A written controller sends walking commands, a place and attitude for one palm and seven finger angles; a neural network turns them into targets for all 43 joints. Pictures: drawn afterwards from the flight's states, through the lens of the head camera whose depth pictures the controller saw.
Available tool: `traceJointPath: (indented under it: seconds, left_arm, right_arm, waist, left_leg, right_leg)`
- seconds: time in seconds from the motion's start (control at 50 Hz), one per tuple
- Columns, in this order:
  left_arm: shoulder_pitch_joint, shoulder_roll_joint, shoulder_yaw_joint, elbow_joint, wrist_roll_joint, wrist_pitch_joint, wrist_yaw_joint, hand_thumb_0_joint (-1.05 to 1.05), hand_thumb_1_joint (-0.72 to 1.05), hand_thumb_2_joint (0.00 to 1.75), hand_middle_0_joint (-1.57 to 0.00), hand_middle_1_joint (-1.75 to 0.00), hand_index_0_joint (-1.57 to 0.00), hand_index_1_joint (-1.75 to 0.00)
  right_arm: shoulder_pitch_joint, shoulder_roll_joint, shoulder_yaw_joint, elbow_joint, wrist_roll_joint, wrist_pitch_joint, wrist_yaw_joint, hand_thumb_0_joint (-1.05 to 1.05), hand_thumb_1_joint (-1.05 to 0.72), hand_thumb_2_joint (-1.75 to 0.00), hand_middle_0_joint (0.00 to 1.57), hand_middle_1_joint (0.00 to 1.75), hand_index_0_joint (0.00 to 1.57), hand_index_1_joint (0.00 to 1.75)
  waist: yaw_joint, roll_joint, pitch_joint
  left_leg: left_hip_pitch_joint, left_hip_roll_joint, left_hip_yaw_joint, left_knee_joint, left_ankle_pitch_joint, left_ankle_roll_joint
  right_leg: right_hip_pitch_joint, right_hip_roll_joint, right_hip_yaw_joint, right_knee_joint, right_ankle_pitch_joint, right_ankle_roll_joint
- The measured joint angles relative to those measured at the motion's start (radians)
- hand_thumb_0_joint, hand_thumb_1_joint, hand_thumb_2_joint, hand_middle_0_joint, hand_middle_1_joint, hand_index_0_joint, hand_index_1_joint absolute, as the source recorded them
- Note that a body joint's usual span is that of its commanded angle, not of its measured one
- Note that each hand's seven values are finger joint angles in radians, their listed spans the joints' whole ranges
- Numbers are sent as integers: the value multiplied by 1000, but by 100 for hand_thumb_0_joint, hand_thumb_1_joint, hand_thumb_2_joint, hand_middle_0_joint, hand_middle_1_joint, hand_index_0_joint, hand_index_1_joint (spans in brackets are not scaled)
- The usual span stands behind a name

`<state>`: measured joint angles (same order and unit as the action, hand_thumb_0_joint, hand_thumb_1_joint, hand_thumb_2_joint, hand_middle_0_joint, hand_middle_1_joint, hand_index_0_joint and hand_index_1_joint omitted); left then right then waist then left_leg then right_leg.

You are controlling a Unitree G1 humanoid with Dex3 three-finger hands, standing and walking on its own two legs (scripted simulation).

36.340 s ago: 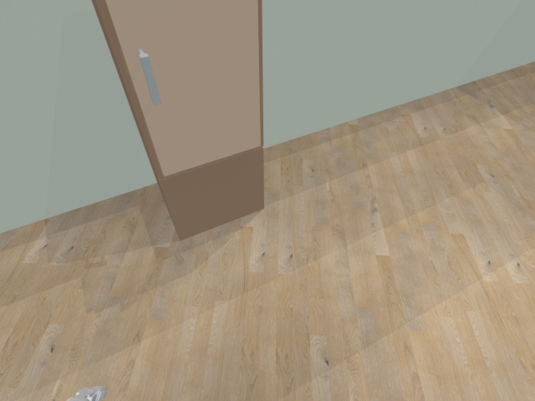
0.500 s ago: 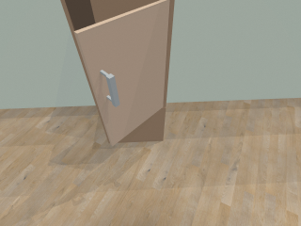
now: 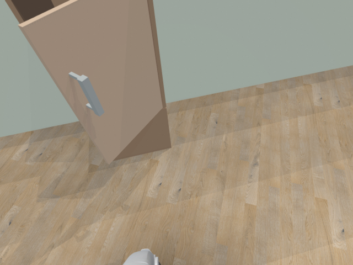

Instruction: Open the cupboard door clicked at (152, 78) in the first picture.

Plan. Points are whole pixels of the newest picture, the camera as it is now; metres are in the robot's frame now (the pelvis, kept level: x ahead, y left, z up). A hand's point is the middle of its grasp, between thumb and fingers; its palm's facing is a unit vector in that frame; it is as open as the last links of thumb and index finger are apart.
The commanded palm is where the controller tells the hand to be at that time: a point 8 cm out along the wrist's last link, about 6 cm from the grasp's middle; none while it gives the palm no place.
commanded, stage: walk to a spot facing it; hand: left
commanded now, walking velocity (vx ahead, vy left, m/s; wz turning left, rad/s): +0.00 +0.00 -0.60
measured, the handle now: (86, 94) +0.53 +0.30 +0.06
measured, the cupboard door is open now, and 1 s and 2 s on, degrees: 43 43 43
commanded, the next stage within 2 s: none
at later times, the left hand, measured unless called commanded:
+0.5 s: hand (99, 264) +0.13 +0.22 -0.16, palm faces -0.19 -0.95 -0.24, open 7.4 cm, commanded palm none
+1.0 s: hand (148, 225) +0.23 +0.11 -0.15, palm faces -0.56 -0.80 -0.20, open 7.4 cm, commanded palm none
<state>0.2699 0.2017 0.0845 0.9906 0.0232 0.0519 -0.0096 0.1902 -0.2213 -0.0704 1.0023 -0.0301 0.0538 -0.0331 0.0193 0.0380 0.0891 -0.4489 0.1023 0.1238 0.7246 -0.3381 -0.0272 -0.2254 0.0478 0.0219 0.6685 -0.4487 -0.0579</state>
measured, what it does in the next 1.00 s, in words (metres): steps on the spot, turning right: left foot, then right foot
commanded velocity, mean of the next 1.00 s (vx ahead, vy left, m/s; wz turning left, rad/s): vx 0.01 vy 0.00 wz -0.60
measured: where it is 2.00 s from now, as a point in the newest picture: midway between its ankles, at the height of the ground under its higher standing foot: outside the picture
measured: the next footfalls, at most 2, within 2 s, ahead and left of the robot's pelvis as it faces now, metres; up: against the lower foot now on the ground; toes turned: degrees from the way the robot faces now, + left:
left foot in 0.36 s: +0.09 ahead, +0.16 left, +0.00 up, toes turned -13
right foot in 0.64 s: +0.01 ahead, -0.13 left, +0.00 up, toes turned -23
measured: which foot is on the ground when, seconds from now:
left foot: up 0.00-0.34, down 0.36-1.00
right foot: down 0.00-0.36, up 0.38-0.62, down 0.64-0.82, up 0.84-1.00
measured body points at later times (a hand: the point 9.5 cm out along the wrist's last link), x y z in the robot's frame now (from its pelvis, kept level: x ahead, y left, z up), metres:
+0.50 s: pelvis +0.01 +0.03 +0.01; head +0.07 +0.02 +0.46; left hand +0.14 +0.27 -0.14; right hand +0.07 -0.24 -0.12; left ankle +0.05 +0.17 -0.72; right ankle -0.07 -0.08 -0.65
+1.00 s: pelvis +0.02 +0.01 +0.01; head +0.07 -0.01 +0.46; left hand +0.26 +0.15 -0.13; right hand -0.11 -0.22 -0.12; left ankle +0.08 +0.13 -0.72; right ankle -0.07 -0.09 -0.67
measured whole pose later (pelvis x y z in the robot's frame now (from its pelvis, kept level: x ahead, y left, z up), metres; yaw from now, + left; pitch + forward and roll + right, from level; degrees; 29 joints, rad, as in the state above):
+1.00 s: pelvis +0.02 +0.01 +0.01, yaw -35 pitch +2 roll -2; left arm 0.11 0.25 0.07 0.88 0.02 0.08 -0.04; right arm 0.29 -0.23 -0.03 0.90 -0.05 0.00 -0.03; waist -0.02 0.00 0.09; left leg -0.27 0.15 0.11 0.57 -0.32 -0.04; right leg -0.44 0.00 -0.05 0.92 -0.49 0.03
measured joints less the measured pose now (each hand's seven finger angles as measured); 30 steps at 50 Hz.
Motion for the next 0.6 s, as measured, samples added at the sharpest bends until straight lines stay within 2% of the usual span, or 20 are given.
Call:
traceJointPath:
  seconds: [0.04,0.08,0.14,0.26,0.3,0.34,0.36,0.38,0.4,0.44,0.48,0.52,0.56,0.6]
  left_arm:
    - [6,-3,-1,-6,1,-5,13,0,91,90,-20,-30,-20,-30]
    - [15,-6,-2,-8,-1,-9,25,0,91,90,-20,-30,-20,-30]
    - [30,-7,-2,-9,-3,-11,34,0,90,90,-20,-30,-20,-30]
    - [37,-4,0,-25,2,-6,32,0,90,90,-20,-30,-20,-30]
    - [31,0,3,-32,3,-3,30,0,90,90,-20,-30,-20,-30]
    - [28,6,6,-38,-1,1,28,0,90,90,-20,-30,-20,-30]
    - [33,3,6,-47,-6,4,26,0,90,90,-20,-30,-20,-30]
    - [26,7,5,-50,-10,5,22,0,90,90,-20,-30,-20,-30]
    - [10,19,7,-55,-8,6,17,1,90,90,-20,-30,-20,-30]
    - [-26,40,13,-64,0,9,8,1,90,90,-20,-30,-20,-30]
    - [-63,51,17,-79,-1,12,-3,1,91,90,-20,-30,-20,-30]
    - [-92,54,15,-99,-3,12,-14,1,91,90,-20,-30,-20,-30]
    - [-109,55,11,-117,-5,9,-25,1,91,90,-20,-30,-20,-30]
    - [-115,61,6,-133,-6,2,-33,1,91,90,-19,-30,-20,-30]
  right_arm:
    - [-11,-8,-4,3,3,14,2,1,-90,-90,20,30,20,30]
    - [-31,-10,-5,-6,6,14,0,1,-90,-90,20,30,20,30]
    - [-66,-2,-2,-32,12,9,-2,1,-91,-90,20,30,20,30]
    - [-133,20,6,-92,22,-2,-1,1,-91,-90,19,30,20,30]
    - [-146,26,10,-109,26,-10,-1,1,-91,-90,20,30,20,30]
    - [-148,29,18,-126,27,-25,-2,1,-90,-90,20,30,20,30]
    - [-140,21,24,-141,23,-36,-2,1,-90,-90,20,30,20,30]
    - [-135,17,24,-149,18,-48,-4,1,-90,-90,20,30,20,30]
    - [-132,22,28,-153,13,-50,-5,1,-90,-90,20,30,20,30]
    - [-113,31,41,-159,-1,-55,-5,1,-90,-90,20,30,20,30]
    - [-84,32,48,-159,-9,-56,-4,1,-90,-90,20,30,20,30]
    - [-57,26,48,-149,-13,-50,-4,1,-90,-90,20,30,20,30]
    - [-30,15,44,-138,-14,-42,-1,1,-90,-90,20,30,20,30]
    - [-3,1,38,-129,-10,-31,4,1,-90,-90,20,30,20,30]
  waist:
    - [4,5,1]
    - [10,-2,6]
    - [14,-20,8]
    - [28,-47,3]
    - [34,-57,-1]
    - [32,-64,-11]
    - [31,-41,-27]
    - [28,-33,-34]
    - [31,-48,-27]
    - [33,-68,-10]
    - [28,-66,5]
    - [22,-47,18]
    - [12,-25,23]
    - [2,-11,21]
  left_leg:
    - [-44,-35,-63,173,-72,-3]
    - [-61,-57,-85,289,-87,-10]
    - [-50,-73,-94,321,-91,-20]
    - [0,-92,-121,213,-93,-21]
    - [33,-99,-127,122,-84,-18]
    - [96,-98,-129,-47,1,-10]
    - [132,-70,-145,-146,92,14]
    - [136,-55,-145,-162,82,22]
    - [125,-55,-130,-133,53,18]
    - [127,-48,-108,-116,21,4]
    - [141,-33,-101,-138,31,-8]
    - [158,-9,-94,-158,43,-15]
    - [168,17,-80,-157,39,-24]
    - [163,40,-62,-120,13,-38]
  right_leg:
    - [17,4,11,-34,20,-7]
    - [37,6,40,-76,49,-11]
    - [60,8,89,-130,85,-9]
    - [64,25,169,-174,118,2]
    - [56,31,191,-168,117,10]
    - [37,42,211,-138,101,21]
    - [8,69,204,-96,89,29]
    - [-37,71,167,-6,21,47]
    - [-86,54,131,110,-46,63]
    - [-172,22,72,318,-97,87]
    - [-223,-10,21,414,-97,100]
    - [-228,-37,-24,366,-86,104]
    - [-201,-50,-56,243,-49,99]
    - [-149,-54,-77,85,48,86]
